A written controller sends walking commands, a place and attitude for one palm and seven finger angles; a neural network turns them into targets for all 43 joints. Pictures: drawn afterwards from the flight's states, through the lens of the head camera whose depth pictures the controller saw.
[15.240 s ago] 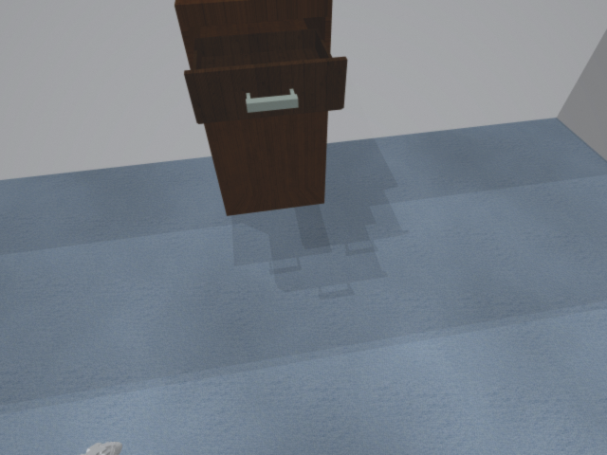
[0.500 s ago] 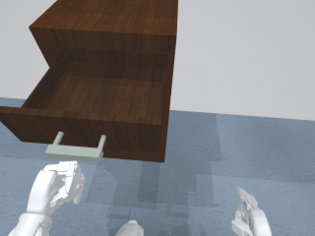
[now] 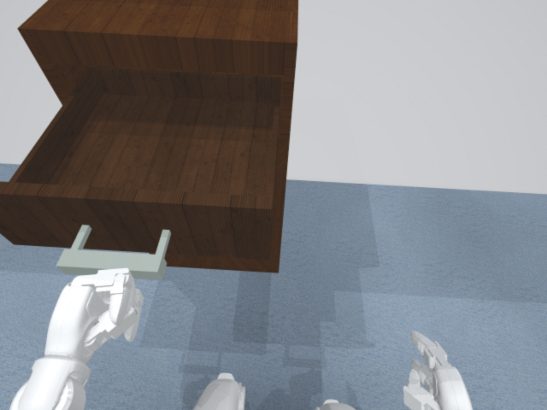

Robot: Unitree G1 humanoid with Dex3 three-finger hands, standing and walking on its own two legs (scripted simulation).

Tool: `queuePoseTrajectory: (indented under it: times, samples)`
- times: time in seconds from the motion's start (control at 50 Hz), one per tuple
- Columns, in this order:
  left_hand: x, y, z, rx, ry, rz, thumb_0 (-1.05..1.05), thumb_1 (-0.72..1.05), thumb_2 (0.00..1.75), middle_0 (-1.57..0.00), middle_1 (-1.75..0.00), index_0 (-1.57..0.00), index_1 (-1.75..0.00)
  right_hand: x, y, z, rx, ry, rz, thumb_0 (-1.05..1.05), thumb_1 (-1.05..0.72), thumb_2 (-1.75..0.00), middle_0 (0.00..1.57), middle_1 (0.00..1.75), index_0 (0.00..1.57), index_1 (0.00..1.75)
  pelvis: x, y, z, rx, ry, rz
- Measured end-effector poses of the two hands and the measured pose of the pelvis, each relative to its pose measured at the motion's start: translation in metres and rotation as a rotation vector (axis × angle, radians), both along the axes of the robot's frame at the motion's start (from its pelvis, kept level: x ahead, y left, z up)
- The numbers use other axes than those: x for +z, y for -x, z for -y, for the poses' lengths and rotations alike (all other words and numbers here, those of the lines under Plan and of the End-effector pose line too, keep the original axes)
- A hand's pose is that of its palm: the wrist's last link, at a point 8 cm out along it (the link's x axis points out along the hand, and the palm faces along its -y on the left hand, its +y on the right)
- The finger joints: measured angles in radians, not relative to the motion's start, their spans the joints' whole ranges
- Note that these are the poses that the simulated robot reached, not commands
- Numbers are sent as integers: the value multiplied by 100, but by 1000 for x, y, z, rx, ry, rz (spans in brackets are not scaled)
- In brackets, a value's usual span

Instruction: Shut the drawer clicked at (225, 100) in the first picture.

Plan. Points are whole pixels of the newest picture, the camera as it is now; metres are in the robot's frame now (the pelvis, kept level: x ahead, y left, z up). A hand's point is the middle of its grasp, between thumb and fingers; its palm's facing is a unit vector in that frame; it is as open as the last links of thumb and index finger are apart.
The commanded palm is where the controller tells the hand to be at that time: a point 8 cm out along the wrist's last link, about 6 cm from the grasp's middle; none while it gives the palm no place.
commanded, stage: bring the fist close to the handle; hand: left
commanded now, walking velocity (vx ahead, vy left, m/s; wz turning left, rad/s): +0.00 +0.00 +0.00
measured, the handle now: (119, 249) +0.32 +0.23 +0.06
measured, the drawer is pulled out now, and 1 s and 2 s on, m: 0.29 0.22 0.10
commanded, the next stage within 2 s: push the drawer shut in 0.10 s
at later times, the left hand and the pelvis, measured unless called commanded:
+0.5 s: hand (130, 307) +0.24 +0.19 +0.05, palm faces -0.03 -1.00 -0.05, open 3.2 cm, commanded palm +0.24 +0.25 +0.06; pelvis +0.00 -0.01 +0.00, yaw +1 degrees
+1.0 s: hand (143, 257) +0.31 +0.20 +0.05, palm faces -0.05 -1.00 -0.03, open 3.1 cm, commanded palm +0.30 +0.25 +0.06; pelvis -0.01 +0.00 +0.00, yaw -1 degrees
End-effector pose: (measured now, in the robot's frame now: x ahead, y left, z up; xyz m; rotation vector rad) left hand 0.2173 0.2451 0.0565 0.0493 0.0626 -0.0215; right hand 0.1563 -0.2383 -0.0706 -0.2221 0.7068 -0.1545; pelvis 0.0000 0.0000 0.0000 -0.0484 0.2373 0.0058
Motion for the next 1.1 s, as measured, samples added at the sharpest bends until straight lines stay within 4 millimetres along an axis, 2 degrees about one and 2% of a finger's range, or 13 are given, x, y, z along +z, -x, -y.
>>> queuePoseTrajectory:
  times: [0.24, 0.32, 0.44, 0.6, 0.88, 1.1]
  samples:
    - [2, 12, 1, 5, -3, 4, 2, 90, 90, -140, -160, -140, -160, 2, -10, 5, 1, -1, 21, 2, -91, -89, 20, 30, 20, 29, -1, -4, 4, 3, -2, 0]
    - [0, 10, -1, 8, -8, 18, 2, 90, 90, -140, -160, -140, -160, 1, -13, 6, 14, 8, 24, 2, -91, -89, 20, 30, 20, 29, -3, -2, 5, 7, 0, -2]
    - [2, -3, -3, -6, 0, 43, 2, 90, 90, -140, -160, -140, -160, -2, -10, 7, 19, 12, 17, 2, -91, -89, 20, 30, 20, 29, -5, 1, 7, 9, 2, -2]
    - [-1, -17, -7, -13, 3, 38, -2, 84, 91, -140, -160, -140, -160, -6, 3, 9, 19, 24, -18, 2, -91, -89, 20, 30, 20, 30, -4, 6, 7, 12, 5, -2]
    - [-1, -61, -8, -29, 20, 41, -2, 83, 90, -140, -160, -140, -160, -10, 30, 13, -24, 33, -87, 2, -91, -89, 20, 30, 20, 30, -2, 11, 2, -1, 4, -5]
    - [0, -87, -5, -24, 22, 47, 1, 85, 90, -140, -160, -140, -160, -10, 41, 11, -43, 24, -138, 2, -91, -89, 20, 30, 20, 30, 2, 7, -2, -13, -1, -12]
